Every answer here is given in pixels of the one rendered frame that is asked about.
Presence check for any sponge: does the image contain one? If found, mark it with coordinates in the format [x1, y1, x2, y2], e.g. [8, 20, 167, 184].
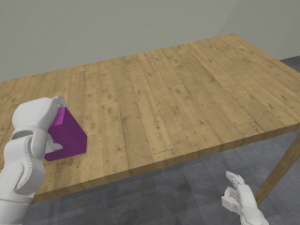
[44, 106, 87, 162]

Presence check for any robot left forearm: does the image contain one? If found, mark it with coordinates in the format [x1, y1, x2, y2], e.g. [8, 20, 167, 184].
[0, 127, 48, 225]

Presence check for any robot right hand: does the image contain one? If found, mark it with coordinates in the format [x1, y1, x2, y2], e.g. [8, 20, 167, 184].
[221, 171, 258, 215]

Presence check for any table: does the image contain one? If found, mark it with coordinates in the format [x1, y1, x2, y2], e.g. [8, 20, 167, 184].
[0, 33, 300, 206]

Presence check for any robot right forearm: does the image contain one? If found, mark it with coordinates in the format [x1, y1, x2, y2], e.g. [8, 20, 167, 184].
[240, 206, 269, 225]

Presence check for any robot left hand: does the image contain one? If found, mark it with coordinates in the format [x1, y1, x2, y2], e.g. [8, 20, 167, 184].
[12, 96, 68, 154]

